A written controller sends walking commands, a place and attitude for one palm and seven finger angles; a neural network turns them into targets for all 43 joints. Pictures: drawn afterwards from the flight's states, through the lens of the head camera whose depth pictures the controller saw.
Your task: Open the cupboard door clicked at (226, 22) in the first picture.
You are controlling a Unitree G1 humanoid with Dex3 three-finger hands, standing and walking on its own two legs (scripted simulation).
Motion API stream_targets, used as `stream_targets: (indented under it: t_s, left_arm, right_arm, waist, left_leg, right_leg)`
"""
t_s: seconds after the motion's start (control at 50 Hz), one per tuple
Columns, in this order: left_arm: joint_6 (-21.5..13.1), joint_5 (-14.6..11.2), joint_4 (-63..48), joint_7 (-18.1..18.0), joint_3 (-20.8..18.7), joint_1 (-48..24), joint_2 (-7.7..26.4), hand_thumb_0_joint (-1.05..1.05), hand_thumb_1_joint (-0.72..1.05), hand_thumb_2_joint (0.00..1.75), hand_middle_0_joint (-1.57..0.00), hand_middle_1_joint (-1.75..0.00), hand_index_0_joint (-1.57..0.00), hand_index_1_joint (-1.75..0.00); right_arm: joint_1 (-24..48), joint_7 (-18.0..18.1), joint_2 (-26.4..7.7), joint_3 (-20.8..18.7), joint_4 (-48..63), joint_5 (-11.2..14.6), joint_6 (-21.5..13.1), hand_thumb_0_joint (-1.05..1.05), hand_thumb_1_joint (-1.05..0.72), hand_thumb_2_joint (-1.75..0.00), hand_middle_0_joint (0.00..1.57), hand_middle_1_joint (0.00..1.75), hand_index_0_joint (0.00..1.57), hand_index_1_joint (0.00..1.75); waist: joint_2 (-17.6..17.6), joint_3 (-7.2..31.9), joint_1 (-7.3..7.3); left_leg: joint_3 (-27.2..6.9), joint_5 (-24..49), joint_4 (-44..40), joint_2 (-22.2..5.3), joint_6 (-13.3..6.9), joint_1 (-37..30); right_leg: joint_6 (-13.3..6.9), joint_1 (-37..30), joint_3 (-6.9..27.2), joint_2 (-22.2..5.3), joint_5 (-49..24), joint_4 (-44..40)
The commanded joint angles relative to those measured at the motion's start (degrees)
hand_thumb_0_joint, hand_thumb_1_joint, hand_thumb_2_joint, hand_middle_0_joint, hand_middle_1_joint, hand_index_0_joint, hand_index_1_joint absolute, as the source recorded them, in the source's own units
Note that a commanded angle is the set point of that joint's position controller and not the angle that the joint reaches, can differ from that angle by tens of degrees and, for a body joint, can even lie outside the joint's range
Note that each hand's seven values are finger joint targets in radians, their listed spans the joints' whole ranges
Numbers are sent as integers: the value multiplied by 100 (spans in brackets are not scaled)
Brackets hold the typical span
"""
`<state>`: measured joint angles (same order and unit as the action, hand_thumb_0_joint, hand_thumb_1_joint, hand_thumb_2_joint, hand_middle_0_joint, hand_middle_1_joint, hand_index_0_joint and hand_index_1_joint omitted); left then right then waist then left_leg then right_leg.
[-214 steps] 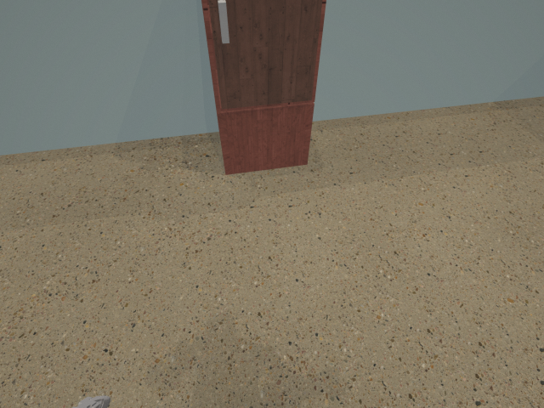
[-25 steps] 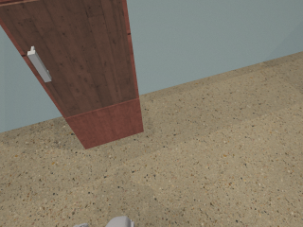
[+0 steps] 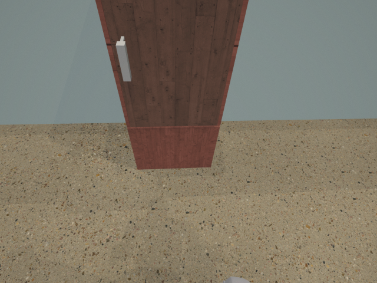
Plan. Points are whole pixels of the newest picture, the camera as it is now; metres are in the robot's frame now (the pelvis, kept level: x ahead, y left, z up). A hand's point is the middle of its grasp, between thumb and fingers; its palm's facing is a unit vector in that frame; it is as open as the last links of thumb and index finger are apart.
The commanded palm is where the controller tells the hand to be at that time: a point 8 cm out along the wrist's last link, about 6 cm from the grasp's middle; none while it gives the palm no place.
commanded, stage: turn to face it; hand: left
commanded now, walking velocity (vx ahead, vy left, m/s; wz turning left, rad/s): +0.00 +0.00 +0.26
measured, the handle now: (125, 58) +0.77 +0.28 +0.03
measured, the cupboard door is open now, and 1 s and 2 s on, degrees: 0 0 0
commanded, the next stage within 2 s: take the last steps up to it in 0.06 s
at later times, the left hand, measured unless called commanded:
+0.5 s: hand out of the picture -0.02 +0.14 -0.15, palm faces +0.21 -0.95 -0.24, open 7.3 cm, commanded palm none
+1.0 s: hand out of the picture +0.13 +0.22 -0.17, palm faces +0.19 -0.97 -0.17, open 7.3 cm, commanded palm none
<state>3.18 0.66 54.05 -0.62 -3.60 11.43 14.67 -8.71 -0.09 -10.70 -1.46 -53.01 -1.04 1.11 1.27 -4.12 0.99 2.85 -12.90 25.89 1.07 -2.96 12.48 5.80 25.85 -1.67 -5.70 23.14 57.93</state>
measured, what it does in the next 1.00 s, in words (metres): walks ahead: right foot, then left foot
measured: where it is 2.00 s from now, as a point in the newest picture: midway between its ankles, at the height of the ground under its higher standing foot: outside the picture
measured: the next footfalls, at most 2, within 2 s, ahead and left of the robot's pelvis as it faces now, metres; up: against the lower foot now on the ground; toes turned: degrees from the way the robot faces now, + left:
right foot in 0.18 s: +0.04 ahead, -0.14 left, +0.00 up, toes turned -1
left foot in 0.72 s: +0.10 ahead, +0.13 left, +0.00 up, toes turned +17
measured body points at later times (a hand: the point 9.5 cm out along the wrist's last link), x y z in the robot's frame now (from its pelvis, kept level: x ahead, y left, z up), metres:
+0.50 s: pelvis +0.01 -0.05 +0.01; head +0.02 -0.07 +0.46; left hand -0.03 +0.18 -0.13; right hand +0.06 -0.29 -0.16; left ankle -0.01 +0.12 -0.67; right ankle +0.00 -0.13 -0.74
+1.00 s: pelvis +0.13 +0.04 +0.00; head +0.13 +0.05 +0.45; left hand +0.12 +0.27 -0.16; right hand +0.16 -0.19 -0.15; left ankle +0.07 +0.12 -0.74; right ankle +0.20 -0.08 -0.69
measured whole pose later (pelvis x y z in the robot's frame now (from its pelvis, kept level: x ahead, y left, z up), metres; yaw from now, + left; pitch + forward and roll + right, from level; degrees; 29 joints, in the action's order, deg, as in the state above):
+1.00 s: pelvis +0.13 +0.04 +0.00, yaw +7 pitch -1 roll +1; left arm -0.2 1.6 61.4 0.2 -3.6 14.5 10.4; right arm -18.5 1.7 -8.1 -2.2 -62.0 -1.2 -4.0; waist 2.9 -0.9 0.7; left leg 10.5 -15.0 18.5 0.4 -2.1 2.5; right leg 1.2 29.9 -4.2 -6.7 14.0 53.6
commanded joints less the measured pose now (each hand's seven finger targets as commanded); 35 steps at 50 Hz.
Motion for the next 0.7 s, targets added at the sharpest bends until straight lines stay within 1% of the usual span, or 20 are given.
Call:
stream_targets:
  t_s: [0.0,0.08,0.1,0.12,0.14,0.16,0.18,0.2,0.22,0.24,0.26,0.3,0.38,0.5,0.52,0.58,0.62,0.64,0.66,0.68]
  left_arm:
    - [-104,13,-434,-68,-32,-141,293,0,90,90,-20,-30,-20,-30]
    - [-181,-29,-360,-106,-10,203,154,0,90,90,-20,-30,-20,-30]
    - [-228,-30,-300,-117,-14,384,198,0,90,90,-20,-30,-20,-30]
    - [-285,-21,-235,-135,-28,548,249,0,90,90,-20,-30,-20,-30]
    - [-360,41,-206,-174,-64,602,532,0,90,90,-20,-30,-20,-30]
    - [-407,84,-181,-181,-110,641,936,0,90,90,-20,-30,-20,-30]
    - [-408,32,-240,-152,-117,697,945,0,90,90,-20,-30,-20,-30]
    - [-386,49,-221,-166,-139,538,805,0,90,90,-20,-30,-20,-30]
    - [-405,41,-232,-147,-98,368,624,0,90,90,-20,-30,-20,-30]
    - [-446,32,-209,-115,-52,276,488,0,90,90,-20,-30,-20,-30]
    - [-499,34,-174,-97,-34,310,400,0,90,90,-20,-30,-20,-30]
    - [-585,43,-35,-92,-19,584,284,0,90,90,-20,-30,-20,-30]
    - [-662,67,282,-68,19,1202,194,0,90,90,-20,-30,-20,-30]
    - [-710,112,689,-40,31,1631,264,0,90,90,-20,-30,-20,-30]
    - [-702,122,755,-37,27,1707,268,0,90,90,-20,-30,-20,-30]
    - [-672,122,902,-38,-6,1651,343,0,90,90,-20,-30,-20,-30]
    - [-632,92,958,-33,-12,1530,318,0,90,90,-20,-30,-20,-30]
    - [-604,67,976,-28,-6,1475,250,0,90,90,-20,-30,-20,-30]
    - [-579,63,974,-18,35,1442,69,0,90,90,-20,-30,-20,-30]
    - [-566,35,881,18,94,1476,-253,0,90,90,-20,-30,-20,-30]
  right_arm:
    - [-368,73,-1177,-364,186,-26,-37,0,-90,-90,20,30,20,30]
    - [-232,71,-1155,-388,150,-39,-9,0,-90,-90,20,30,20,30]
    - [-205,63,-1121,-387,132,-13,-10,0,-90,-90,20,30,20,30]
    - [-211,51,-1023,-374,115,19,-15,0,-90,-90,20,30,20,30]
    - [-384,22,-701,-332,76,76,-33,0,-90,-90,20,30,20,30]
    - [-383,1,-349,-235,187,86,-22,0,-90,-90,20,30,20,30]
    - [-301,27,-623,-307,179,-2,97,0,-90,-90,20,30,20,30]
    - [-302,8,-672,-341,130,-32,135,0,-90,-90,20,30,20,30]
    - [-315,-36,-702,-356,-31,-48,123,0,-90,-90,20,30,20,30]
    - [-423,-85,-626,-366,-148,-63,118,0,-90,-90,20,30,20,30]
    - [-561,-109,-565,-350,-218,-75,103,0,-90,-90,20,30,20,30]
    - [-625,-138,-508,-354,-295,-81,59,0,-90,-90,20,30,20,30]
    - [-391,-142,-395,-309,-297,-92,5,0,-90,-90,20,30,20,30]
    - [19,-174,-329,-236,-248,-44,-94,0,-90,-90,20,30,20,30]
    - [141,-179,-287,-211,-228,-42,-116,0,-90,-90,20,30,20,30]
    - [157,-177,-188,-158,-214,-5,-199,0,-90,-90,20,30,20,30]
    - [-185,-144,-179,-143,-326,3,-256,0,-90,-90,20,30,20,30]
    - [-492,-112,-221,-147,-463,3,-300,0,-90,-90,20,30,20,30]
    - [-1048,-45,-439,-190,-654,5,-348,0,-90,-90,20,30,20,30]
    - [-1635,30,-913,-314,-814,-50,-385,0,-90,-90,20,30,20,30]
  waist:
    - [-873,454,-275]
    - [-964,595,-113]
    - [-855,646,-13]
    - [-567,701,74]
    - [251,808,54]
    - [1459,653,57]
    - [1558,611,184]
    - [1492,405,110]
    - [871,100,42]
    - [533,-68,-66]
    - [573,-103,-86]
    - [564,-44,-38]
    - [564,-110,147]
    - [780,-176,251]
    - [755,-194,290]
    - [847,-179,228]
    - [710,-133,16]
    - [528,-83,-137]
    - [-37,73,-375]
    - [-1301,304,-592]
  left_leg:
    - [-1481,2059,-770,-1563,-753,-494]
    - [-1625,2172,-474,-1459,-670,-252]
    - [-1575,2147,-260,-1352,-544,-72]
    - [-1439,1712,14,-1134,-311,233]
    - [-998,631,696,-681,61,869]
    - [-294,-1502,1580,57,419,1595]
    - [-632,-1959,2405,-118,400,1512]
    - [-612,-1741,3090,-175,379,1718]
    - [-588,-1282,3544,-286,378,1897]
    - [-513,-857,3761,-359,415,1950]
    - [-432,-593,3829,-407,451,1991]
    - [-352,-296,3771,-499,506,2066]
    - [-206,-169,3239,-629,559,2231]
    - [46,-409,2129,-685,483,2086]
    - [112,-468,1903,-649,456,1958]
    - [271,-611,1200,-578,355,1318]
    - [510,-283,533,-432,309,375]
    - [677,-53,105,-328,311,-403]
    - [485,-283,-217,-492,275,-1254]
    - [-984,-969,-692,-1579,-66,-2013]
  right_leg:
    - [-71,-62,-16,87,239,-724]
    - [-207,-830,-102,308,-79,-1939]
    - [-219,-1273,-116,328,-575,-2603]
    - [-234,-1829,-115,243,-1211,-3433]
    - [-446,-2475,662,-520,-1522,-3989]
    - [-1001,-2501,1827,-1742,-1804,-4322]
    - [-1313,-1848,2018,-1974,-1184,-4601]
    - [-1389,-1716,2067,-1841,-230,-4792]
    - [-1327,-1598,1726,-1584,213,-4863]
    - [-1154,-1496,1246,-1317,214,-4827]
    - [-1083,-1519,977,-1204,129,-4836]
    - [-1049,-1752,750,-1144,-2,-4894]
    - [-1135,-2125,735,-1165,-167,-4973]
    - [-1344,-2324,714,-1278,-266,-5049]
    - [-1357,-2267,678,-1260,-372,-5013]
    - [-1362,-1991,486,-1264,-576,-4791]
    - [-1237,-1492,227,-1065,-442,-4472]
    - [-1110,-1041,27,-858,-348,-4178]
    - [-967,-599,-202,-624,-295,-3470]
    - [-718,303,-651,-96,104,-2061]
